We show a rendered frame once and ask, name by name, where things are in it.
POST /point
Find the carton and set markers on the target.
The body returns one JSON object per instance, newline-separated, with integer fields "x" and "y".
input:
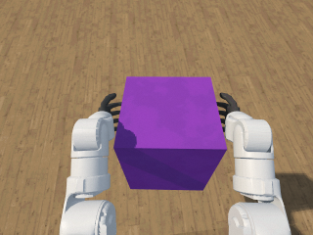
{"x": 169, "y": 134}

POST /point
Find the robot right hand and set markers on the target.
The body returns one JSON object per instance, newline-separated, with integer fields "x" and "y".
{"x": 230, "y": 107}

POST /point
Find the robot right forearm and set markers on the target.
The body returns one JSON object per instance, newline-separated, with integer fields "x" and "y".
{"x": 254, "y": 167}

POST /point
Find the robot left forearm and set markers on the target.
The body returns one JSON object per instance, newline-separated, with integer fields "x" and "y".
{"x": 89, "y": 171}

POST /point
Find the robot left hand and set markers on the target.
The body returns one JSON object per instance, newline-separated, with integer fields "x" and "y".
{"x": 106, "y": 107}

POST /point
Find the robot right upper arm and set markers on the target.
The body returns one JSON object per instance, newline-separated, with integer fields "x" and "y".
{"x": 245, "y": 218}

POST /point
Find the robot left upper arm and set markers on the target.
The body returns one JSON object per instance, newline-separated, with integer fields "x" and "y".
{"x": 89, "y": 217}

